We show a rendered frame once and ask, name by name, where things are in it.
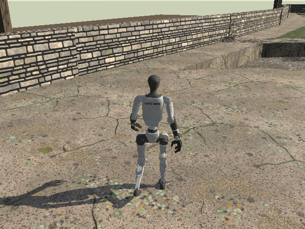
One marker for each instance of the robot left upper arm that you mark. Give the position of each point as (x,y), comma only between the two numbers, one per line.
(136,105)

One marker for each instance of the robot left forearm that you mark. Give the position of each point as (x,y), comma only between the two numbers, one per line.
(133,122)

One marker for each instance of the robot right upper arm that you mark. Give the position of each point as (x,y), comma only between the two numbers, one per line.
(169,107)

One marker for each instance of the robot left hand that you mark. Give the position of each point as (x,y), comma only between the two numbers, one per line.
(137,125)

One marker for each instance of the left robot shin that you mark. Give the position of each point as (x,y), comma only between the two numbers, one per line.
(139,174)

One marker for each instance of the humanoid robot head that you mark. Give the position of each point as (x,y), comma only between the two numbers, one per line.
(153,82)

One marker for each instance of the robot right hand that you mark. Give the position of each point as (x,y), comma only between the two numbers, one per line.
(179,145)

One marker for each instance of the robot right forearm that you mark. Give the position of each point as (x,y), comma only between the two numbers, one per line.
(175,130)

